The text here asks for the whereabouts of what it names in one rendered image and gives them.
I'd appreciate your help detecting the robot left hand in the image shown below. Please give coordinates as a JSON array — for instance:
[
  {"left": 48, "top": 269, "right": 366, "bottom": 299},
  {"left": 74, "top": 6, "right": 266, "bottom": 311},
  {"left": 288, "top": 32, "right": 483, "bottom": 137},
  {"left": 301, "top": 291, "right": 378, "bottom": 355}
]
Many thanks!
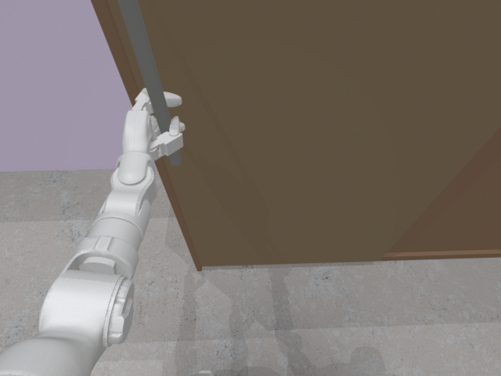
[{"left": 122, "top": 88, "right": 186, "bottom": 161}]

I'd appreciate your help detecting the wardrobe door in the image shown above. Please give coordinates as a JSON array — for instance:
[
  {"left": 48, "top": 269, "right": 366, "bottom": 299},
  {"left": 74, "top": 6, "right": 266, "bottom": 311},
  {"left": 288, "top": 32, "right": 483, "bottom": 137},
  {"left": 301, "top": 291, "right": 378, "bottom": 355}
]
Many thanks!
[
  {"left": 107, "top": 0, "right": 501, "bottom": 266},
  {"left": 388, "top": 126, "right": 501, "bottom": 252}
]

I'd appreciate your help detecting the handle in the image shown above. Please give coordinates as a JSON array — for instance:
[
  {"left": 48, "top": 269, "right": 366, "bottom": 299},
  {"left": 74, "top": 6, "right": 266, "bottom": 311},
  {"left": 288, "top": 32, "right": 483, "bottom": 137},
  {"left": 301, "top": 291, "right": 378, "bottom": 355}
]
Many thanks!
[{"left": 117, "top": 0, "right": 182, "bottom": 165}]

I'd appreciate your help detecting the left robot upper arm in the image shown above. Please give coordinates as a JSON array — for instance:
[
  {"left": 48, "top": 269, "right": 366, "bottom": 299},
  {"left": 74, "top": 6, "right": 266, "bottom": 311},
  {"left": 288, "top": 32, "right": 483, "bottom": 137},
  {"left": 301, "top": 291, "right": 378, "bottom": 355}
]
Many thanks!
[{"left": 0, "top": 269, "right": 135, "bottom": 376}]

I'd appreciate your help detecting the robot left forearm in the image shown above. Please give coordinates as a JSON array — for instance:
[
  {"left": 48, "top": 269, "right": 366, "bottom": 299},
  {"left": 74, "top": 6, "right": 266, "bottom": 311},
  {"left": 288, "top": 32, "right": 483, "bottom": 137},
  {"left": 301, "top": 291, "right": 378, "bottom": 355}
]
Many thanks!
[{"left": 39, "top": 151, "right": 157, "bottom": 333}]

